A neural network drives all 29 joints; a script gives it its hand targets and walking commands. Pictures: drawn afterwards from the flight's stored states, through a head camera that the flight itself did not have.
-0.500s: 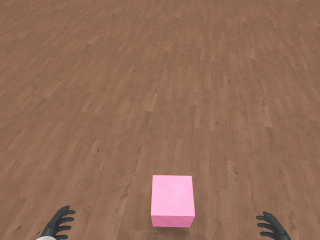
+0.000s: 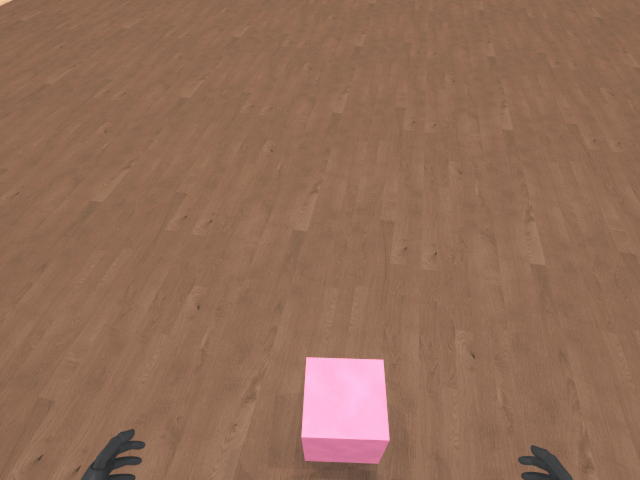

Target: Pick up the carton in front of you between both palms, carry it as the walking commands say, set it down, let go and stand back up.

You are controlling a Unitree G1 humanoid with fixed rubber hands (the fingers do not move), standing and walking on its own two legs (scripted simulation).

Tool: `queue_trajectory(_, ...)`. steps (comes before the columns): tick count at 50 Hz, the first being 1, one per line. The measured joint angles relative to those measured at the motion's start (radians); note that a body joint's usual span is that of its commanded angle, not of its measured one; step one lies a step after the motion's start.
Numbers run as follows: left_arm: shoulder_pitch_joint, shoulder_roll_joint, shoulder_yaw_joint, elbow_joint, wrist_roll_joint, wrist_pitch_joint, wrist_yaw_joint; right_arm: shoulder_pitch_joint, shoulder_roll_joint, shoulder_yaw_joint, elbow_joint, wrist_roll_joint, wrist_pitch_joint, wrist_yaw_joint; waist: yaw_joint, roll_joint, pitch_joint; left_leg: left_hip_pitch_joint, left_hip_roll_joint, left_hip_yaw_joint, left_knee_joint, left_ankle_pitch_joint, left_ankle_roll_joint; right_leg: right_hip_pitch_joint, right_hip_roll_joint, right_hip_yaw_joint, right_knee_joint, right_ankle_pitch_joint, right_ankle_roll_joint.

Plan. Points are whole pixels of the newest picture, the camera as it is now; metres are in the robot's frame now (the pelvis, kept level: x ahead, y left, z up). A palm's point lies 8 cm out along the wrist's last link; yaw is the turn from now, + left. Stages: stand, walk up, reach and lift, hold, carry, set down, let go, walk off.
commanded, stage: stand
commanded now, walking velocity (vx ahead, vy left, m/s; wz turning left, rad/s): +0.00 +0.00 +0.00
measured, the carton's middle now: (343, 411) +0.40 -0.04 -0.65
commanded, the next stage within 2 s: none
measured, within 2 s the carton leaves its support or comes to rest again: neither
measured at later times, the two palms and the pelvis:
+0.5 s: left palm out of the picture +0.08 +0.31 -0.09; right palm out of the picture +0.07 -0.30 -0.10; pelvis -0.02 +0.00 +0.01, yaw +0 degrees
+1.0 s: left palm out of the picture +0.07 +0.31 -0.09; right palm out of the picture +0.06 -0.31 -0.10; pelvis -0.02 +0.00 +0.01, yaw +0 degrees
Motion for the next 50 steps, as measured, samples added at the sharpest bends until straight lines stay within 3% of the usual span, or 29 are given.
queue_trajectory(24,-0.012,0.024,-0.007,0.114,-0.008,-0.005,-0.008,-0.010,-0.016,0.008,0.121,0.004,-0.010,0.008,0.003,-0.006,0.008,0.022,0.002,0.004,-0.064,0.059,-0.003,0.024,-0.001,0.006,-0.071,0.065,-0.001)
queue_trajectory(50,-0.037,0.036,-0.016,0.167,-0.014,-0.009,-0.010,-0.038,-0.025,0.016,0.180,0.010,-0.013,0.010,0.003,-0.009,0.018,0.030,0.002,0.006,-0.094,0.084,-0.004,0.032,-0.002,0.008,-0.100,0.089,-0.001)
